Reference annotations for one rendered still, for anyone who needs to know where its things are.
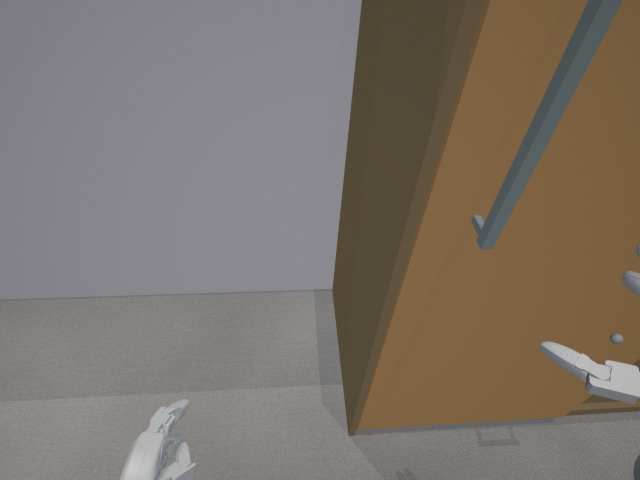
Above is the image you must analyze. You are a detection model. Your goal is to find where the left robot hand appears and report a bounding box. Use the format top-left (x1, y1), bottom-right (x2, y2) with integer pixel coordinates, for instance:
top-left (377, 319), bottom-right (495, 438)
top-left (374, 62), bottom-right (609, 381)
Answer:
top-left (120, 399), bottom-right (196, 480)

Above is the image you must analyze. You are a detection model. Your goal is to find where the handle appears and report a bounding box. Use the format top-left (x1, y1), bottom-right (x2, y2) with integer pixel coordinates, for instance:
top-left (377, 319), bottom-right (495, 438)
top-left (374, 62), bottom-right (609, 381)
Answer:
top-left (471, 0), bottom-right (623, 249)

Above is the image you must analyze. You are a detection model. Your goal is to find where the right robot hand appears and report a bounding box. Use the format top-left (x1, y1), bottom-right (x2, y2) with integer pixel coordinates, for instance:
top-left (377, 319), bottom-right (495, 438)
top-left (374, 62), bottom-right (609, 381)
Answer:
top-left (539, 242), bottom-right (640, 404)

